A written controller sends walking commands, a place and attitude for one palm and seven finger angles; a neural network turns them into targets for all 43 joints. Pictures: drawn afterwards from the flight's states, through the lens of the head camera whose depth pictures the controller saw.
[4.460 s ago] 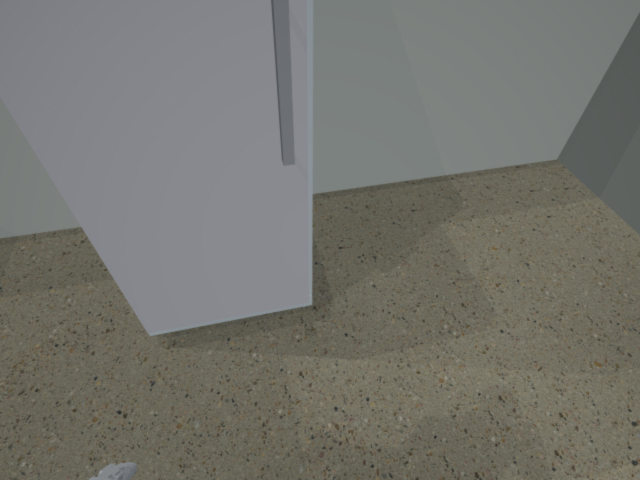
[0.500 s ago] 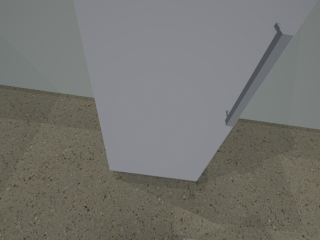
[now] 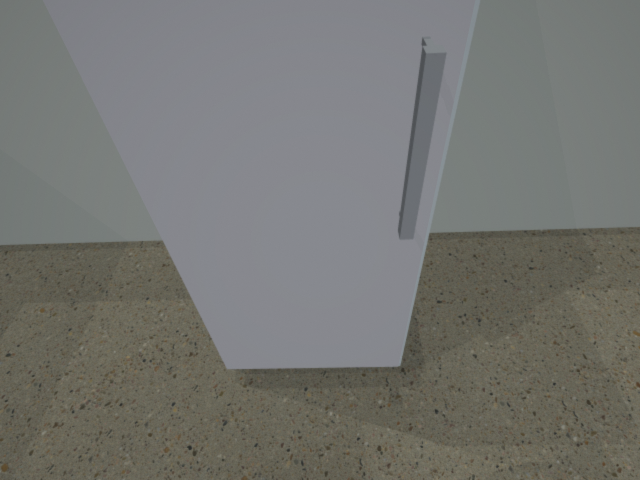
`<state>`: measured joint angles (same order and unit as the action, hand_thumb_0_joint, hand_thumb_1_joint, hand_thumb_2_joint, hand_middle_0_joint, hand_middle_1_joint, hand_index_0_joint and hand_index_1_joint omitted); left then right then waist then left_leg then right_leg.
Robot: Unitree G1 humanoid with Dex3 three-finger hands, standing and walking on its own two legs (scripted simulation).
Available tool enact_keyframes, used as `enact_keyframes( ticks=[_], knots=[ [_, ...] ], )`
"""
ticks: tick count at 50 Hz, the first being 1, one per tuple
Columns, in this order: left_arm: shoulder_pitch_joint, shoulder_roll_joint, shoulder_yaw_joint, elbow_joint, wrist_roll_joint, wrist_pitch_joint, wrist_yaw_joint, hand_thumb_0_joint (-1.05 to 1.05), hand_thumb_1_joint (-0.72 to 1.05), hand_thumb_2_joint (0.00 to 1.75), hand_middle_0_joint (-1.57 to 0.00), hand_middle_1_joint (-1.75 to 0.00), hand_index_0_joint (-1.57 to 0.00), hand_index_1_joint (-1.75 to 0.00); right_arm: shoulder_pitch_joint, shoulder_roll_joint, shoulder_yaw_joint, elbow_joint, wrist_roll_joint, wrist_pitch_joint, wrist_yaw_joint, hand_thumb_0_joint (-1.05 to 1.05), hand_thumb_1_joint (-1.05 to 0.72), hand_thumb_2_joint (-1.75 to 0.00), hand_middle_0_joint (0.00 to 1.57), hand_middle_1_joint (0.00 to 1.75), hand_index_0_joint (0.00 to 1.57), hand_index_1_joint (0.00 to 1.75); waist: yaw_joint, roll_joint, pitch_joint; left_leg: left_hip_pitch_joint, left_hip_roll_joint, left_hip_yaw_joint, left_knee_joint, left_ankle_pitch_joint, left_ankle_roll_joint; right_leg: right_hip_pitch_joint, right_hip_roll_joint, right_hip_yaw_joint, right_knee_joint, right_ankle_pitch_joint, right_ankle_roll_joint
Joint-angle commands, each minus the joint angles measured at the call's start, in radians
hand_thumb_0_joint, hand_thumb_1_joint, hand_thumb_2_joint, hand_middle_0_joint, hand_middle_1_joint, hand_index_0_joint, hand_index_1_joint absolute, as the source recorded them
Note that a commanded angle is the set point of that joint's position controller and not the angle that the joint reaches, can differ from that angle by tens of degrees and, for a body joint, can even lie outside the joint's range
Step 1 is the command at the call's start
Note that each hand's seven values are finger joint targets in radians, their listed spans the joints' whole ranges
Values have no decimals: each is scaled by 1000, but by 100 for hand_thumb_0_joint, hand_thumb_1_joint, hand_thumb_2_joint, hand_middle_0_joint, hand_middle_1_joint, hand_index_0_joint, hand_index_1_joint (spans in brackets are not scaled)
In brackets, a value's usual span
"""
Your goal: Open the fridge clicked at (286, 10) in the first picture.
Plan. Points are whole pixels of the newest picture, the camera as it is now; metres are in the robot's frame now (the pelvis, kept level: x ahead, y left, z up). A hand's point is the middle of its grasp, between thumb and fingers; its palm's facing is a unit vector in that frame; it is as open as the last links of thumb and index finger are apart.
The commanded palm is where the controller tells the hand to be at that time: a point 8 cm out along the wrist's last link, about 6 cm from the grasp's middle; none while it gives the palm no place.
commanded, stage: come to a stop and stand still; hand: right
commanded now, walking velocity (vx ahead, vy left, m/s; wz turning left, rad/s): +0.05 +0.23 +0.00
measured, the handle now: (414, 152) +0.56 -0.14 +0.13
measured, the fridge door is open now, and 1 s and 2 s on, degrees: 0 0 0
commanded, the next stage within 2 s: look again from close up in 0.72 s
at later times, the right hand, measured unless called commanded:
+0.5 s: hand out of the picture +0.09 -0.14 -0.17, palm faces +0.03 +0.97 -0.22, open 7.2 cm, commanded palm none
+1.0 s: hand out of the picture -0.02 -0.15 -0.19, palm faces +0.03 +0.98 -0.17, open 7.4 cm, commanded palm none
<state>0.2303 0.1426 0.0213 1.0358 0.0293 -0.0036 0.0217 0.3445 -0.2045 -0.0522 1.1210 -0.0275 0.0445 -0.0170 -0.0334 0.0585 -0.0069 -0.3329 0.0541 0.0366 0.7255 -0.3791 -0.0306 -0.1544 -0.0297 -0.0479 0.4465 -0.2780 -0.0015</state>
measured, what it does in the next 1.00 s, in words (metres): steps on the spot: left foot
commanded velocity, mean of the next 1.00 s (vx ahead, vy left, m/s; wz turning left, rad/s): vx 0.00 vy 0.01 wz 0.00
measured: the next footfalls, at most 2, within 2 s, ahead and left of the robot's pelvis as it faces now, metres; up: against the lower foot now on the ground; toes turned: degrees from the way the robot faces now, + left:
left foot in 0.28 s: +0.06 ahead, +0.13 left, +0.00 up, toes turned +1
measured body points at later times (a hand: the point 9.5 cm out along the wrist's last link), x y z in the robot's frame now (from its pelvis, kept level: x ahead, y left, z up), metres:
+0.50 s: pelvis +0.03 +0.04 +0.00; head +0.04 +0.05 +0.45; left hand -0.02 +0.24 -0.17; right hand +0.09 -0.19 -0.15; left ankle +0.02 +0.13 -0.74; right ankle -0.02 -0.11 -0.74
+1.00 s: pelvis -0.01 +0.01 -0.01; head -0.01 +0.00 +0.44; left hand +0.03 +0.24 -0.16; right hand -0.02 -0.21 -0.17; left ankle +0.02 +0.13 -0.74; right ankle +0.00 -0.10 -0.74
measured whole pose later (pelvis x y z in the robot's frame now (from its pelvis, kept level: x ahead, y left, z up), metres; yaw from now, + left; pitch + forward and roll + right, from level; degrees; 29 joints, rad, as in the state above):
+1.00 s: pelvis -0.01 +0.01 -0.01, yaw +1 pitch -4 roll +1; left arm 0.25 0.16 0.02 1.05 0.01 -0.02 0.03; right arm 0.32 -0.13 0.01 1.13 -0.02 -0.01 -0.05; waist 0.00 0.00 0.05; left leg -0.21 0.03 0.07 0.51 -0.25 0.00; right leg -0.20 -0.03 -0.07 0.55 -0.28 -0.01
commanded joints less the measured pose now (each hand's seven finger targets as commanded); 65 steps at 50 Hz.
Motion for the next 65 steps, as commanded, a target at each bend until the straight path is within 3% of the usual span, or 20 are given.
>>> enact_keyframes(
  ticks=[1,5,8,12,13,14,15,16,18,25,40,41,42,43,45,47,49,51,55,65],
  knots=[
    [46,160,22,-9,-4,-18,30,0,90,90,-20,-30,-20,-30,-8,-25,-6,-40,-3,-24,19,0,-90,-90,20,30,20,30,32,-212,147,-159,4,-42,170,53,-9,-33,-230,202,-304,-2,-81],
    [126,157,29,22,-3,-23,45,0,90,90,-20,-30,-20,-30,-37,-20,-8,-55,1,-16,18,0,-90,-90,20,30,20,30,49,-206,80,-168,6,-40,161,32,-24,88,-253,153,-199,451,-118],
    [130,148,28,39,-1,-21,43,0,90,90,-20,-30,-20,-30,-84,1,4,-68,11,-22,14,0,-90,-90,20,30,20,30,61,-244,63,-68,3,-6,6,-8,-16,79,-235,124,-150,563,-131],
    [124,144,32,64,-7,-16,36,0,90,90,-20,-30,-20,-30,-45,-2,3,-44,16,-41,6,0,-90,-90,20,30,20,30,29,-210,34,136,-19,28,-294,163,-2,13,-195,126,-61,483,-92],
    [135,127,30,71,-13,-19,32,0,90,90,-20,-30,-20,-30,-14,-18,2,-27,14,-50,3,0,-90,-90,20,30,20,30,17,-146,3,233,4,3,-377,291,3,-27,-160,101,-17,399,-53],
    [147,88,23,69,-22,-22,27,0,90,90,-20,-30,-20,-30,13,-55,0,-10,13,-61,-6,0,-90,-90,20,30,20,30,17,-50,-47,356,104,-95,-375,437,27,-117,-117,50,28,232,-9],
    [133,43,9,63,-25,-18,22,0,90,90,-20,-30,-20,-30,3,-86,1,1,15,-66,-12,0,-90,-90,20,30,20,30,25,63,-20,345,192,-153,-370,530,70,-164,-60,2,20,22,20],
    [141,37,7,68,-23,-13,19,0,90,90,-20,-30,-20,-30,-21,-99,5,-1,16,-64,-11,0,-90,-90,20,30,20,30,34,53,-8,283,228,-151,-384,472,99,-136,-48,-5,12,-59,23],
    [144,40,6,90,-12,2,21,0,90,90,-20,-30,-20,-30,-46,-69,7,-3,17,-70,-17,0,-90,-90,20,30,20,30,33,163,20,229,179,-143,-416,496,119,-97,-59,-9,51,-60,28],
    [170,44,0,140,-13,-8,24,0,90,90,-20,-30,-20,-30,-72,-36,15,-10,26,-66,-24,0,-90,-90,20,30,20,30,32,-58,36,233,78,-34,-342,554,63,-12,-103,11,-65,274,27],
    [117,70,0,115,-16,-3,26,0,90,90,-20,-30,-20,-30,-43,-42,25,4,20,-67,-22,0,-90,-90,20,30,20,30,38,-65,78,180,65,-55,-407,428,56,35,-103,7,-106,190,20],
    [9,115,5,37,-23,-22,11,0,90,90,-20,-30,-20,-30,70,-80,23,39,7,-92,-66,0,-90,-90,20,30,20,30,-11,-2,118,198,137,-134,-342,986,2,-131,-77,-49,163,144,36],
    [12,72,-5,-18,-27,-20,6,0,90,90,-20,-30,-20,-30,92,-127,17,25,4,-109,-59,0,-90,-90,20,30,20,30,17,29,47,330,202,-132,-294,1354,44,-177,-26,-33,205,-39,24],
    [61,47,2,-23,-28,-20,10,0,90,90,-20,-30,-20,-30,89,-120,14,-2,0,-107,-56,0,-90,-90,20,30,20,30,26,41,-49,374,231,-149,-255,1343,86,-164,-37,-1,185,-122,4],
    [111,51,2,-9,-31,-22,10,0,90,90,-20,-30,-20,-30,24,-88,27,-26,4,-94,-50,0,-90,-90,20,30,20,30,56,39,-143,336,174,-74,-233,1014,122,-57,-24,-6,56,-29,12],
    [146,86,7,3,-19,-26,8,0,90,90,-20,-30,-20,-30,-24,-46,37,-53,13,-74,-41,0,-90,-90,20,30,20,30,68,-67,-78,164,84,-50,-243,397,82,18,-79,42,-6,137,-2],
    [88,120,5,-22,-11,-20,7,0,90,90,-20,-30,-20,-30,-20,-26,40,-63,8,-56,-34,0,-90,-90,20,30,20,30,40,-131,95,86,35,-40,-305,71,61,-145,-121,106,-85,-4,-30],
    [61,126,6,-45,-10,-15,2,0,90,90,-20,-30,-20,-30,11,-30,45,-61,-1,-48,-25,0,-90,-90,20,30,20,30,28,-177,202,66,20,-33,-290,31,58,-259,-105,145,-178,-238,-35],
    [67,154,13,-69,-10,-15,1,0,90,90,-20,-30,-20,-30,70,-21,46,-58,-5,-43,-17,0,-90,-90,20,30,20,30,15,-127,187,111,3,2,-244,63,49,-325,-112,177,-239,-362,-52],
    [90,158,15,-65,-10,-12,0,0,90,90,-20,-30,-20,-30,93,-26,41,-81,-3,-51,-14,0,-90,-90,20,30,20,30,19,-74,133,86,11,-53,-281,24,53,-285,-91,178,-205,-325,-58]
  ],
)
